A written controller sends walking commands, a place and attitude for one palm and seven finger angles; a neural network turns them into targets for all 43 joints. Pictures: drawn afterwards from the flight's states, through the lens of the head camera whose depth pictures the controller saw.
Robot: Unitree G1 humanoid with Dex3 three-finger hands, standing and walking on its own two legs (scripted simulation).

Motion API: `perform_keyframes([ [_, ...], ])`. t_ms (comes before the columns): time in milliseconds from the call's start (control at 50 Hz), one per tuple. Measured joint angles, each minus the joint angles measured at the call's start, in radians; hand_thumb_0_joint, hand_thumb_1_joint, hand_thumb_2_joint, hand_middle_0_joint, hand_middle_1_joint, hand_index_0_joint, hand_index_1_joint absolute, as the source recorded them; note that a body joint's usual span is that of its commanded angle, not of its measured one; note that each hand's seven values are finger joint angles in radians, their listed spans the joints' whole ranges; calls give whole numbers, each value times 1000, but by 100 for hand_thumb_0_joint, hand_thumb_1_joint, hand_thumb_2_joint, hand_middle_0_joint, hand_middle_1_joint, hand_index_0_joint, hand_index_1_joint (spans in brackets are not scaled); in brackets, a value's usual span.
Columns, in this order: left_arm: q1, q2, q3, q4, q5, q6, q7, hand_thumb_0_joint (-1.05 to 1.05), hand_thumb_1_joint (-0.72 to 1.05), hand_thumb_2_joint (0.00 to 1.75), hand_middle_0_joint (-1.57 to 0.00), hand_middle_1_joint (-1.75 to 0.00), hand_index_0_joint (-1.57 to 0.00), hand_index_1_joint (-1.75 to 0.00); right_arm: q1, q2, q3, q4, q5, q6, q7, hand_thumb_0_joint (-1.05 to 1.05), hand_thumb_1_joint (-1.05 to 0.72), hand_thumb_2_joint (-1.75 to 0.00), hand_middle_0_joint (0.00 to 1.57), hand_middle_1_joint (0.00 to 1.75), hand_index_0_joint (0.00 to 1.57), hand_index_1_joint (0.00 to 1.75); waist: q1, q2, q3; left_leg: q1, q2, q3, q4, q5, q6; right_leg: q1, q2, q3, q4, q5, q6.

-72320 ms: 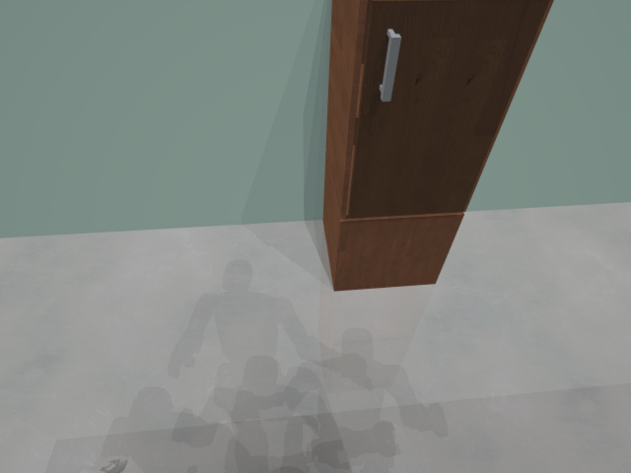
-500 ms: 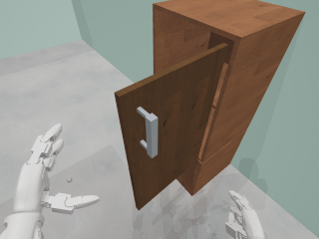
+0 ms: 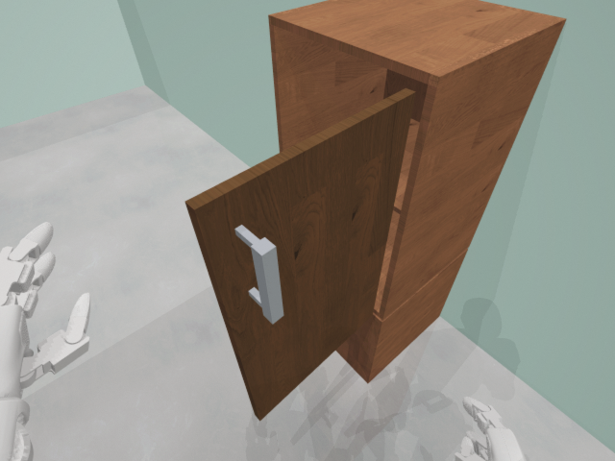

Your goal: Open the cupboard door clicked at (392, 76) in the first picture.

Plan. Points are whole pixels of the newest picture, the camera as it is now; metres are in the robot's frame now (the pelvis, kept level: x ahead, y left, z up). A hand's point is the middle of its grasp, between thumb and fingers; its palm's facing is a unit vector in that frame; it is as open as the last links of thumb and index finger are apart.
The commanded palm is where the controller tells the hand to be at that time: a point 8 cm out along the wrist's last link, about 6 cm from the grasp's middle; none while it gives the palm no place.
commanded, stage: draw the hand back to the body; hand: left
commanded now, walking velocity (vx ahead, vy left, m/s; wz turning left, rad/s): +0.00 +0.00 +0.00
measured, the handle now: (259, 275) +0.30 +0.10 +0.12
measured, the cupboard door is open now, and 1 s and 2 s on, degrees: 93 93 93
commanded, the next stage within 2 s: step back with the hand held close in 0.36 s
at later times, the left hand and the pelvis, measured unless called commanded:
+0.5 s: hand (104, 331) +0.19 +0.24 +0.15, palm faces +0.44 -0.80 -0.40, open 7.5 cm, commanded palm +0.14 +0.27 +0.17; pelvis +0.00 -0.03 +0.00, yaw +0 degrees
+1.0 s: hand (46, 368) +0.15 +0.27 +0.15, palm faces +0.33 -0.80 -0.51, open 7.4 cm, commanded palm +0.09 +0.31 +0.17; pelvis -0.06 +0.02 -0.01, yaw -2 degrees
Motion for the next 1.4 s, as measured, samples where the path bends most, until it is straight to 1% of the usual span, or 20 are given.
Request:
perform_keyframes([
  [80,-24,-10,12,27,-5,2,2,1,75,84,-21,-30,-20,-30,-14,-6,-4,-1,1,4,-1,1,-91,-89,21,30,20,30,3,6,4,3,5,-4,-5,2,-7,5,6,-4,-6,1,-7],
  [200,-24,-26,-14,31,-9,5,-9,1,85,88,-21,-30,-20,-30,-27,-2,-4,-7,-2,9,-3,1,-91,-89,21,30,20,30,5,5,4,4,12,-10,-14,6,-16,5,14,-8,-14,2,-17],
  [360,-12,-12,-9,21,-13,7,-14,2,88,89,-21,-30,-21,-30,-29,5,-2,-9,-2,18,-8,1,-91,-89,21,30,20,30,7,7,0,8,24,-13,-14,3,-30,13,27,-9,-22,2,-30],
  [520,-21,-15,-1,30,-17,10,-20,2,89,90,-21,-30,-21,-30,-29,0,-4,-12,4,32,-9,1,-91,-89,21,30,20,30,7,17,1,-3,31,-16,-11,6,-34,5,34,-11,-24,5,-35],
  [580,2,2,28,-2,-8,-17,-21,2,89,90,-21,-30,-21,-30,-38,-4,-4,-35,9,55,-7,1,-91,-89,21,30,20,30,-6,22,-9,-54,42,-14,23,-4,-32,-40,43,-9,-11,10,-32],
  [640,24,19,36,-28,-2,-30,-22,2,89,90,-21,-30,-21,-30,-46,-9,-15,-60,15,78,-9,1,-91,-89,21,30,20,30,-19,22,-7,-94,43,-8,40,-3,-30,-85,42,-3,13,11,-28],
  [760,68,40,26,-51,0,-22,-21,2,89,90,-21,-30,-21,-30,-50,-18,-36,-94,27,112,-19,1,-91,-89,21,30,20,30,-40,12,2,-142,34,17,53,9,-13,-156,28,18,62,12,-10],
  [840,83,68,39,-78,-1,-21,-14,2,89,90,-22,-30,-21,-30,-41,-10,-38,-108,29,119,-26,1,-91,-89,20,30,20,30,-50,-11,14,-167,26,27,64,21,0,-191,18,25,91,18,0],
  [920,91,90,63,-112,0,-32,-1,2,89,90,-22,-30,-21,-30,-25,1,-33,-117,29,113,-26,1,-91,-89,20,30,20,30,-56,-34,20,-195,20,30,79,35,13,-222,10,26,113,30,10],
  [1020,95,90,85,-143,13,-63,12,2,89,90,-22,-30,-21,-30,-1,7,-23,-126,23,84,-23,1,-91,-89,21,30,20,30,-57,-47,22,-233,7,32,104,51,35,-266,-4,26,155,37,23],
  [1060,90,86,95,-144,22,-74,15,2,89,90,-22,-30,-21,-30,8,10,-22,-129,21,69,-22,1,-91,-89,21,30,20,30,-59,-47,25,-247,-2,30,115,57,43,-284,-6,36,190,21,28],
  [1100,79,82,103,-137,30,-84,15,2,89,90,-22,-30,-21,-30,21,15,-21,-127,18,55,-22,1,-91,-89,21,30,20,30,-62,-45,21,-267,-16,20,125,65,49,-282,-5,48,234,-12,25],
  [1140,70,73,113,-128,34,-92,16,2,89,90,-22,-30,-21,-30,26,19,-20,-118,17,45,-18,1,-91,-89,21,30,20,30,-55,-41,12,-292,-24,16,132,75,52,-270,-3,55,243,-62,24],
  [1160,67,63,116,-123,32,-96,17,2,89,90,-22,-30,-21,-30,20,19,-20,-111,17,41,-16,1,-91,-89,21,30,20,30,-49,-33,14,-301,-20,15,134,82,52,-275,0,55,237,-57,26],
  [1220,68,42,110,-125,24,-100,20,2,89,90,-21,-30,-21,-30,7,26,-18,-91,15,31,-8,1,-91,-89,21,30,20,30,-44,-18,28,-314,-13,6,128,88,37,-281,8,46,214,-10,26],
  [1260,74,34,94,-137,22,-105,22,2,89,90,-21,-30,-21,-30,6,30,-16,-79,15,25,-4,1,-91,-89,21,30,20,30,-39,-21,28,-334,-13,-2,160,22,12,-284,9,43,203,4,22],
  [1300,79,26,74,-156,26,-112,26,2,89,90,-21,-30,-21,-30,9,28,-17,-65,12,20,-2,1,-91,-89,21,30,20,30,-34,-24,25,-352,-14,-23,233,-51,-13,-288,11,43,208,10,25],
  [1340,84,21,60,-172,30,-118,29,2,89,90,-21,-30,-21,-30,12,24,-17,-51,9,18,-2,1,-91,-89,21,30,20,30,-35,-31,9,-325,-9,-52,264,-64,-19,-298,16,50,227,7,36],
  [1360,75,25,57,-177,31,-118,28,2,89,90,-21,-30,-21,-30,13,23,-18,-47,8,18,-6,1,-91,-89,21,30,20,30,-44,-38,6,-321,-10,-50,248,-12,-6,-305,11,48,240,2,43],
  [1400,38,41,62,-171,34,-119,27,2,89,90,-22,-30,-21,-30,4,23,-19,-45,5,15,-17,1,-91,-89,21,30,20,30,-46,-58,18,-319,-20,-38,233,43,37,-322,3,57,277,-21,46],
])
